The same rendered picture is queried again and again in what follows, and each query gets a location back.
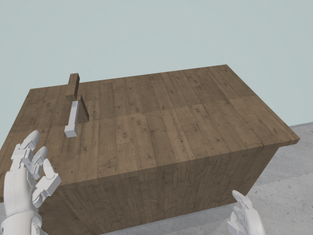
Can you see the left robot hand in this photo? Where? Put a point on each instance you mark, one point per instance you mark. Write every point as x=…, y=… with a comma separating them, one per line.
x=20, y=181

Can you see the left robot forearm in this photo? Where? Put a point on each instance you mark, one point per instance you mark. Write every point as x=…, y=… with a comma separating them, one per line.
x=23, y=223

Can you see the tap lever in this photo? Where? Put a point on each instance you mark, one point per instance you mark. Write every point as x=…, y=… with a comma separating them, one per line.
x=70, y=129

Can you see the right robot hand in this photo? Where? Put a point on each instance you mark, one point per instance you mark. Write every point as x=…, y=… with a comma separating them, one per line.
x=251, y=223

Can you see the counter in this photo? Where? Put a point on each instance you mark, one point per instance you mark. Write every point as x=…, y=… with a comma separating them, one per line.
x=148, y=147

